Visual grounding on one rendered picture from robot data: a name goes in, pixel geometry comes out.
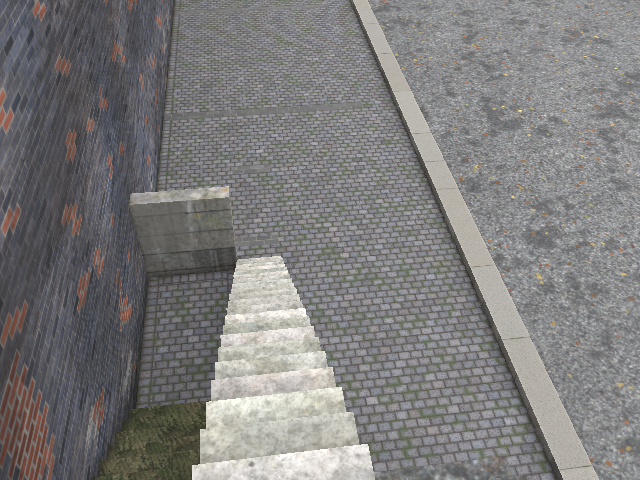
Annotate stairs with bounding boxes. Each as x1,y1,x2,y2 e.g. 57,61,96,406
192,256,375,480

